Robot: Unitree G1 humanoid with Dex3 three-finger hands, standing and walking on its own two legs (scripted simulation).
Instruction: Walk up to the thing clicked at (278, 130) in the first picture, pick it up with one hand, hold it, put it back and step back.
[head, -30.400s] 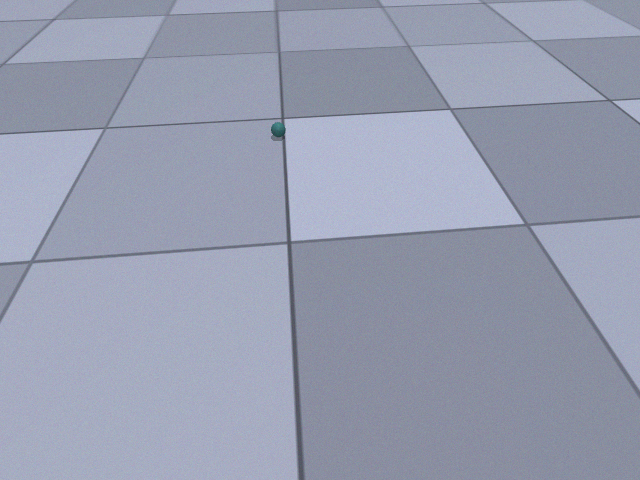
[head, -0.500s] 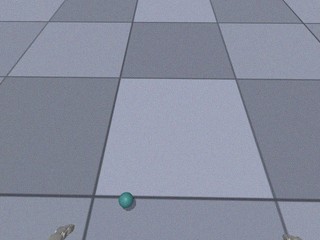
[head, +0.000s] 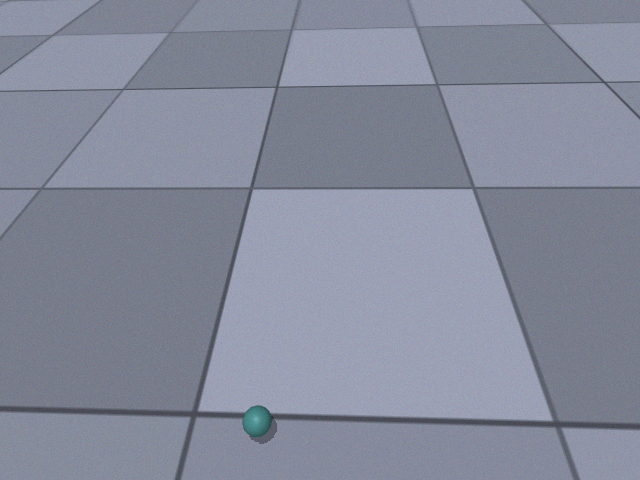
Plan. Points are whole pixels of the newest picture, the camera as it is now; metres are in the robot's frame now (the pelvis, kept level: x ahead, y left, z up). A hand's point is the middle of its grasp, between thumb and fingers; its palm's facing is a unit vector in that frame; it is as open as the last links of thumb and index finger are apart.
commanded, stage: walk up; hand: left
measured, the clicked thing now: (257, 421) +0.45 +0.25 -0.73
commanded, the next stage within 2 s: stand in 0.88 s
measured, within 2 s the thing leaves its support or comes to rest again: neither
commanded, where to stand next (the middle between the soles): +0.06 +0.01 m, yaw +0 degrees
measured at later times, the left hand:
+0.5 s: hand out of the picture +0.09 +0.25 -0.14, palm faces +0.02 -0.94 -0.34, open 7.4 cm
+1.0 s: hand out of the picture +0.09 +0.25 -0.14, palm faces +0.02 -0.94 -0.34, open 7.4 cm
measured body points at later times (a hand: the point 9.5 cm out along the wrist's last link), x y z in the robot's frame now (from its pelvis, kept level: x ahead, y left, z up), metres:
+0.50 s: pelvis +0.00 +0.00 +0.01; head +0.02 +0.00 +0.46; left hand +0.09 +0.30 -0.12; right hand +0.09 -0.31 -0.12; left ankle +0.03 +0.14 -0.73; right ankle +0.01 -0.15 -0.73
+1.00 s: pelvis +0.01 -0.01 +0.01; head +0.03 -0.01 +0.46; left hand +0.09 +0.30 -0.12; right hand +0.11 -0.31 -0.12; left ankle +0.03 +0.14 -0.73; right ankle +0.01 -0.15 -0.73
